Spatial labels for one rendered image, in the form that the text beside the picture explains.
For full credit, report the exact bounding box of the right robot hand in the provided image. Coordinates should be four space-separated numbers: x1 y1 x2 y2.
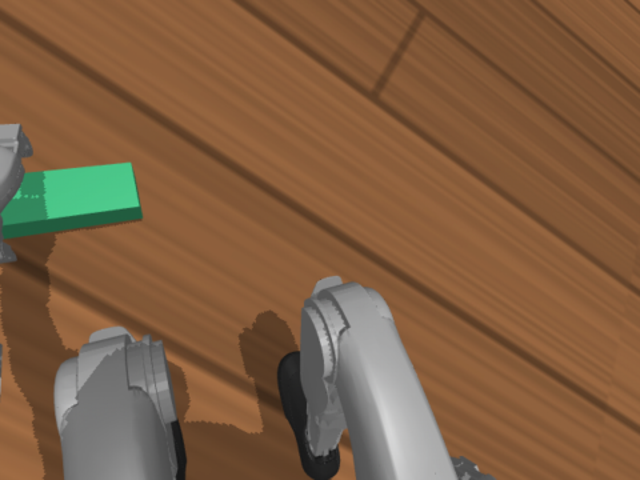
450 456 497 480

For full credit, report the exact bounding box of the right robot foot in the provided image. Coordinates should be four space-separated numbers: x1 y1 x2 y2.
277 351 340 480

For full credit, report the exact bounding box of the left robot hand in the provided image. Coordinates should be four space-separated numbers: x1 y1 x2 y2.
0 124 33 263

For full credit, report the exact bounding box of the carton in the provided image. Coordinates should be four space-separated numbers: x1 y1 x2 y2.
1 162 143 239

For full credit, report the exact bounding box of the left robot foot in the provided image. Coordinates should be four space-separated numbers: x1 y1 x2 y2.
171 418 187 480

